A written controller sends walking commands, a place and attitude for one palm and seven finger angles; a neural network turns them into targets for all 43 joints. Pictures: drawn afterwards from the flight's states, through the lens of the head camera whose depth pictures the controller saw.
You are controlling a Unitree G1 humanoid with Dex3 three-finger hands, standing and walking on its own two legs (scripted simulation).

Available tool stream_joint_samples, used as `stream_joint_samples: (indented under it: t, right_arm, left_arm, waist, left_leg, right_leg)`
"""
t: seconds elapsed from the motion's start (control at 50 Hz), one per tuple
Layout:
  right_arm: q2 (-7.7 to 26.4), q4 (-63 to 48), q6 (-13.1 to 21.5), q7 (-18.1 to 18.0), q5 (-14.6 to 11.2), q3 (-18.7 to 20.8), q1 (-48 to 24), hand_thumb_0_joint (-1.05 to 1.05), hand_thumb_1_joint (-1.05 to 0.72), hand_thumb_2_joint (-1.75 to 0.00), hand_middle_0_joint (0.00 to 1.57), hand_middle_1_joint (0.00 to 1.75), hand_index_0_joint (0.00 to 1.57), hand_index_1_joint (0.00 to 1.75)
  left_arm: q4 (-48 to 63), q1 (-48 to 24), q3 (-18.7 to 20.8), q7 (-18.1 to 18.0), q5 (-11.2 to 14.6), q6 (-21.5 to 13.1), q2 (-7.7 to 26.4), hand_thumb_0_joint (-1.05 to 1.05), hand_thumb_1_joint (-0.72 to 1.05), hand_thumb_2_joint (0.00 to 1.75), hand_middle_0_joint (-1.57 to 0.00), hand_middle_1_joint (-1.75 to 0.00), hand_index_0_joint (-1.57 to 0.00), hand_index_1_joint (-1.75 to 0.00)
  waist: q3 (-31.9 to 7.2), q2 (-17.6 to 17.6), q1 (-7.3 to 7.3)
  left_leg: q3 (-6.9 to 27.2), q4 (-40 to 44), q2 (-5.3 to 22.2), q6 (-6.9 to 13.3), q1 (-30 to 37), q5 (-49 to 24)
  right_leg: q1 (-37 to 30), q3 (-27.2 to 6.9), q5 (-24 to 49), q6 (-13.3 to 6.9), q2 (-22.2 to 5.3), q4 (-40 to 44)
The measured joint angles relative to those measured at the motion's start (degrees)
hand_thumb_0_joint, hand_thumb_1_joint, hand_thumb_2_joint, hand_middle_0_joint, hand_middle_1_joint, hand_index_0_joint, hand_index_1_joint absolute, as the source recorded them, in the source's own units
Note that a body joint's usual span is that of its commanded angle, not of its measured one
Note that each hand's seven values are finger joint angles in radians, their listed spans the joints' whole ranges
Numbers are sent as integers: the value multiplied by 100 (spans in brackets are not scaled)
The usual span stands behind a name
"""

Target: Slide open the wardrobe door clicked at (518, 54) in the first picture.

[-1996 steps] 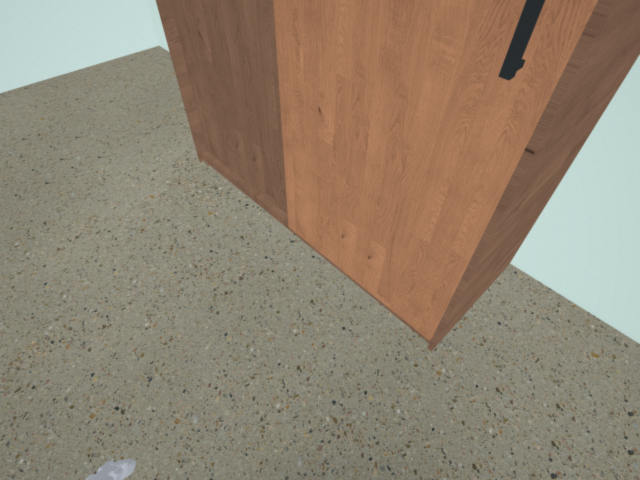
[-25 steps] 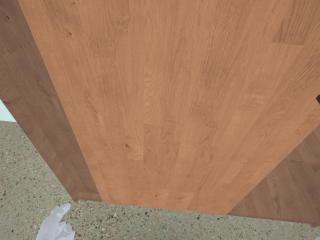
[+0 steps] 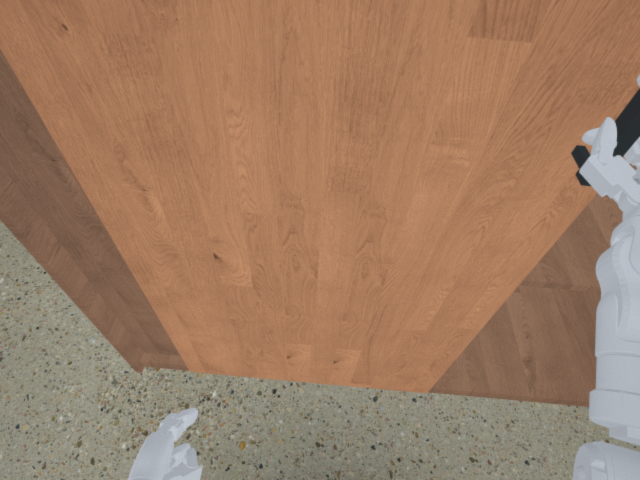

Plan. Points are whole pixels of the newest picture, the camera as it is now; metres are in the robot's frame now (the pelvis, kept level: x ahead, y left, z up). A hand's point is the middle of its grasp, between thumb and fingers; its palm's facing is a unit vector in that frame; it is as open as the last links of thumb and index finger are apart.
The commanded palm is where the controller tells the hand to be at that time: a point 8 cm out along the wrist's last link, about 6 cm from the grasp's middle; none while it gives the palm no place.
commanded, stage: stop walking and hold the door there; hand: right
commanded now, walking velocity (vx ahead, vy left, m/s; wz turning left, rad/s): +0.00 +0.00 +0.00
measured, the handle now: (621, 116) +0.43 -0.28 +0.26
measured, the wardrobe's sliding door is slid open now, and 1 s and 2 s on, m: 0.54 0.54 0.53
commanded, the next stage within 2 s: loosen the grip on the handle in 0.98 s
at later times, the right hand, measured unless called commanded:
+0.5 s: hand (598, 160) +0.38 -0.25 +0.24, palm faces +0.38 +0.91 -0.12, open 7.4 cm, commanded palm +0.35 -0.27 +0.19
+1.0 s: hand (597, 160) +0.39 -0.25 +0.24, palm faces +0.44 +0.88 -0.17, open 7.5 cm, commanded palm +0.35 -0.28 +0.19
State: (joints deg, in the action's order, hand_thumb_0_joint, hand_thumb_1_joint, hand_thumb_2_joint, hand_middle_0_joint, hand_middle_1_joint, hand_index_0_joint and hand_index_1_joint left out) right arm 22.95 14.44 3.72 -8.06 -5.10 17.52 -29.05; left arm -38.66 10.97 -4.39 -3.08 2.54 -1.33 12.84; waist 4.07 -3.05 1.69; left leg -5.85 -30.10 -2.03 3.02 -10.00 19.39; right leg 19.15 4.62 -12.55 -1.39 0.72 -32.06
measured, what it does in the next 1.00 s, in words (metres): steps on the spot: left foot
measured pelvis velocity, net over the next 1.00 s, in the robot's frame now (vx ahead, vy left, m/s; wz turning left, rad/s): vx -0.01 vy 0.01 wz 0.06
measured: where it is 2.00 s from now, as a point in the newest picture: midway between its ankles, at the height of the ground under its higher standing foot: outside the picture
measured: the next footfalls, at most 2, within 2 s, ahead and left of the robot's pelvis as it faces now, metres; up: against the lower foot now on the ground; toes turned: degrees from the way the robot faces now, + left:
left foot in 0.46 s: -0.02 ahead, +0.11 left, +0.00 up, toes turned +3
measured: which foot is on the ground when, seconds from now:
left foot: down 0.00-0.08, up 0.10-0.44, down 0.46-1.00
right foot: down 0.00-1.00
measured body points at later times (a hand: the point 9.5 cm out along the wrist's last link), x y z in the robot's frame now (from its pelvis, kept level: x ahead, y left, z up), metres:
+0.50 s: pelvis -0.02 -0.01 +0.01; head -0.02 -0.01 +0.46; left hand +0.11 +0.22 -0.10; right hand +0.36 -0.30 +0.24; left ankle -0.06 +0.11 -0.73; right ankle +0.05 -0.08 -0.73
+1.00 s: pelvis -0.01 +0.01 +0.00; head -0.01 +0.02 +0.45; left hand +0.11 +0.28 -0.11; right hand +0.36 -0.30 +0.24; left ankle -0.06 +0.11 -0.73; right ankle +0.05 -0.08 -0.73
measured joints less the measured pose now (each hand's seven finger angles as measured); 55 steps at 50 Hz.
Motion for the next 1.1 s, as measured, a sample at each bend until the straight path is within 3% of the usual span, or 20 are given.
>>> stream_joint_samples:
  t: [0.06,0.18,0.24,0.34,0.46,0.56,0.84,1.08,1.1]
  right_arm:
    - [-10,80,14,47,24,-145,-13,-7,-71,-81,46,140,3,119]
    - [-48,282,51,-32,-20,-248,89,-5,-72,-80,46,140,2,119]
    - [-69,445,61,-29,-17,-326,67,-4,-73,-79,46,140,2,119]
    - [-93,722,100,-61,4,-406,-28,-4,-74,-79,43,139,1,120]
    - [120,966,195,-4,21,-290,-133,-5,-74,-80,43,138,0,119]
    - [146,1108,238,-2,-4,-107,-120,-5,-74,-80,44,137,0,119]
    - [376,1201,329,40,12,23,37,-7,-72,-83,45,137,0,119]
    - [454,1126,307,85,12,68,78,-8,-70,-84,46,138,1,120]
    - [455,1192,292,196,185,157,-80,-9,-68,-83,46,138,2,120]
  left_arm:
    - [-38,70,116,-69,-5,53,168,2,91,90,-20,-30,-21,-30]
    - [41,66,311,-157,-91,-9,359,2,91,90,-20,-30,-20,-30]
    - [42,142,306,-171,-92,-39,297,1,91,90,-19,-30,-20,-30]
    - [9,311,204,-136,-95,-80,118,1,91,90,-19,-30,-20,-30]
    - [-53,318,77,-70,-131,-68,-53,1,91,90,-20,-30,-21,-30]
    - [-137,275,151,-59,-115,-37,57,1,91,90,-20,-30,-21,-30]
    - [-138,347,343,-175,25,135,374,1,91,90,-20,-30,-21,-30]
    - [-30,281,305,-189,61,247,311,1,91,90,-20,-30,-20,-30]
    - [26,285,304,-196,100,204,279,1,91,90,-20,-30,-20,-30]
  waist:
    - [-117,184,-19]
    - [-291,190,-152]
    - [-348,133,-160]
    - [-478,138,-50]
    - [-587,340,10]
    - [-553,101,-52]
    - [-672,36,-66]
    - [-601,-5,-73]
    - [-479,21,-56]
  left_leg:
    - [89,-83,94,-111,21,31]
    - [527,-1048,187,-263,-406,690]
    - [528,-922,231,-302,-380,556]
    - [416,-427,314,-300,-170,391]
    - [421,597,442,-238,192,-202]
    - [361,467,341,-401,114,-290]
    - [286,232,167,-266,49,-52]
    - [252,142,144,-248,45,21]
    - [250,120,155,-247,88,30]
  right_leg:
    - [-140,108,75,-306,88,134]
    - [-375,257,368,-432,125,678]
    - [-537,220,604,-415,61,1069]
    - [-664,271,832,-340,-4,1481]
    - [-376,440,739,-314,114,1208]
    - [-195,373,576,-257,-17,861]
    - [27,268,236,-135,-212,320]
    - [69,228,149,-113,-239,174]
    - [12,228,155,-119,-227,185]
